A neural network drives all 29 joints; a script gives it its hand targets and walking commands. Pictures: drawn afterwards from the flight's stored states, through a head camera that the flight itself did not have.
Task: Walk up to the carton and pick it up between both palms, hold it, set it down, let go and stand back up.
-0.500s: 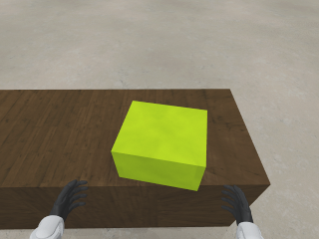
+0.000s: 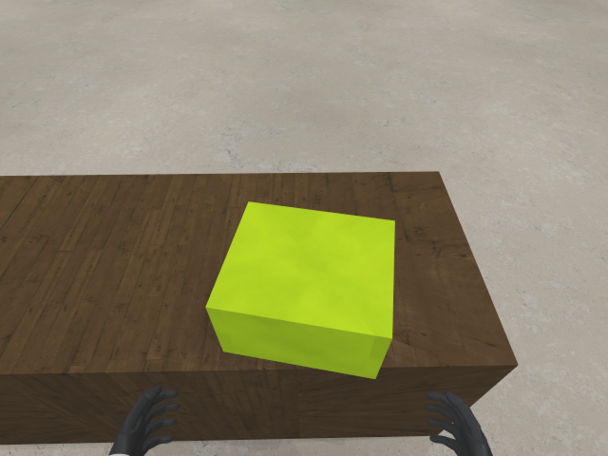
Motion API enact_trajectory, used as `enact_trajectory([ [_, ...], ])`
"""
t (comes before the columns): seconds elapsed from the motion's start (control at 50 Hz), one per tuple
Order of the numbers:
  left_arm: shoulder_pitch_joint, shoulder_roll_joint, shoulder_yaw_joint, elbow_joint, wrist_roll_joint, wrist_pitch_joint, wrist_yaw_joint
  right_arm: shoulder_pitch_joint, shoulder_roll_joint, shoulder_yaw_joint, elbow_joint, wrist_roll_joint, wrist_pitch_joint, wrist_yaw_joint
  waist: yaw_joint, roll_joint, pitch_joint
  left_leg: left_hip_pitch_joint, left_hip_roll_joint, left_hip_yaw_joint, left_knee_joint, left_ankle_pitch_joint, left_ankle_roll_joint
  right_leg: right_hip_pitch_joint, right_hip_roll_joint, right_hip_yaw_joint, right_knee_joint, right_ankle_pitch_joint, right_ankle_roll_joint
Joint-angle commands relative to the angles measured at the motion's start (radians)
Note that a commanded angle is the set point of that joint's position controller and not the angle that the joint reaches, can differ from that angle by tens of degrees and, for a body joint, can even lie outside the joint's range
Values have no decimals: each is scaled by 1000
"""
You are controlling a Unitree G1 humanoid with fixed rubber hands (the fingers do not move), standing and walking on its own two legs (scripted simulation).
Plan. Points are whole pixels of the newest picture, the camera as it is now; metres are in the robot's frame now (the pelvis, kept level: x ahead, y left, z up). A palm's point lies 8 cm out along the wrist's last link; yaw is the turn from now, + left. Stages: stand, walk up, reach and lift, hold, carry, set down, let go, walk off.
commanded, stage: set down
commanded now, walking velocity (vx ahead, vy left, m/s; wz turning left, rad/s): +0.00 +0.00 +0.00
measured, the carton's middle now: (308, 286) +0.45 +0.00 -0.13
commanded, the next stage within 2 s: let go in 0.60 s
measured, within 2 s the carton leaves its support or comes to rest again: neither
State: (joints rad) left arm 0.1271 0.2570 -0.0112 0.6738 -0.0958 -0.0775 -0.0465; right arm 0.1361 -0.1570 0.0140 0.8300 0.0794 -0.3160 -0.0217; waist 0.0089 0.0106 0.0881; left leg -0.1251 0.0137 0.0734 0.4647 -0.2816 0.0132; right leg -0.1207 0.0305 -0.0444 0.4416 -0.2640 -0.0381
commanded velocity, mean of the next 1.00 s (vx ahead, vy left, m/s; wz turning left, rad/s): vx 0.00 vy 0.00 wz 0.00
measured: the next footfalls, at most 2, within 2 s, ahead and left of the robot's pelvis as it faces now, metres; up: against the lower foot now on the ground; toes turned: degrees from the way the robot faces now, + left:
none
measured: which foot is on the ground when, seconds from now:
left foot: down 0.00-1.00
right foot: down 0.00-1.00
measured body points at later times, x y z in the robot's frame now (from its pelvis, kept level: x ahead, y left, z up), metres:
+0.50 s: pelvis +0.00 +0.00 +0.00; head +0.00 +0.00 +0.45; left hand +0.16 +0.23 -0.08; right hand +0.16 -0.22 -0.09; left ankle -0.02 +0.10 -0.74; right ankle -0.01 -0.09 -0.74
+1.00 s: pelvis -0.02 -0.01 +0.00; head -0.02 +0.00 +0.45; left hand +0.15 +0.22 -0.09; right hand +0.14 -0.24 -0.09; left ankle -0.02 +0.10 -0.74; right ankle -0.01 -0.09 -0.74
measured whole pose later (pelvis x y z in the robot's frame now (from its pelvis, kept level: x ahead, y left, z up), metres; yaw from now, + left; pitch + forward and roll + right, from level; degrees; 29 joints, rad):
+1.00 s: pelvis -0.02 -0.01 +0.00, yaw +0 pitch -5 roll +0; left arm 0.18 0.19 -0.01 0.54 -0.02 0.14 0.04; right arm 0.19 -0.17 -0.06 0.72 -0.03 -0.15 0.05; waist 0.01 -0.01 0.08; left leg -0.10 0.02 0.08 0.42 -0.24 0.01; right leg -0.11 0.03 -0.04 0.42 -0.23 -0.05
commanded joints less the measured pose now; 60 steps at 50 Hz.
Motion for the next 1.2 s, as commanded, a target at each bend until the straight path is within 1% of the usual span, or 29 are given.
enact_trajectory([
  [0.0,-51,125,54,-166,24,7,17,-48,-112,-32,-117,-11,-27,9,-2,22,-160,58,1,-33,-70,364,-54,56,-37,66,-85,371,-2],
  [0.04,-36,118,59,-193,34,21,22,-38,-115,-32,-131,-15,-22,13,-1,17,-158,65,0,-33,-73,380,-55,63,-37,65,-90,397,0],
  [0.12,-2,92,63,-215,61,55,32,-19,-125,-32,-120,-24,-8,22,-2,23,-144,88,-2,-33,-82,402,-55,62,-36,61,-104,425,-1],
  [0.22,13,73,66,-244,78,86,42,-10,-129,-39,-141,-42,5,28,-2,9,-132,91,-3,-33,-94,386,-49,56,-38,58,-118,430,4],
  [0.38,-10,57,58,-255,86,123,53,-21,-129,-55,-159,-66,40,36,-4,4,-109,83,-1,-28,-110,322,-38,34,-39,52,-133,339,3],
  [0.44,-17,56,56,-254,84,133,54,-23,-125,-58,-172,-73,52,35,-5,-7,-106,74,-2,-25,-113,294,-32,33,-43,54,-135,321,7],
  [0.48,-24,50,53,-248,89,144,57,-29,-128,-65,-167,-80,62,38,-4,-1,-92,68,2,-24,-119,275,-31,26,-41,50,-135,287,4],
  [0.52,-29,48,51,-248,89,152,60,-32,-128,-71,-175,-86,72,41,-3,-8,-87,61,4,-23,-122,258,-27,21,-40,50,-137,258,3],
  [0.64,-44,41,45,-248,93,172,71,-38,-129,-86,-188,-100,99,51,0,-10,-73,33,8,-18,-131,211,-19,18,-41,51,-134,200,0],
  [0.84,-52,44,34,-258,85,185,86,-32,-128,-100,-217,-107,126,63,1,-11,-71,-8,10,-10,-137,149,-10,15,-48,62,-124,150,-2],
  [1.06,-37,51,31,-266,78,185,93,-16,-134,-105,-226,-103,129,70,-1,-11,-90,-16,9,-10,-128,154,-11,9,-51,69,-113,168,-2],
  [1.08,122,100,55,-124,124,101,82,48,-186,-78,-160,-84,204,39,36,107,-189,-42,73,-124,-61,271,12,20,-116,126,-61,276,6],
  [1.1,151,115,57,-103,124,67,73,59,-184,-71,-176,-78,230,30,23,77,-212,-5,93,-133,-60,265,20,38,-140,142,-64,305,10],
  [1.12,126,114,56,-97,122,44,66,63,-183,-66,-177,-80,241,25,8,45,-225,25,102,-145,-54,284,23,21,-144,150,-54,345,11],
  [1.18,100,86,43,-87,118,19,57,79,-199,-61,-159,-85,259,22,-3,-11,-140,-7,104,-147,-75,217,18,-45,-138,151,-78,296,16],
])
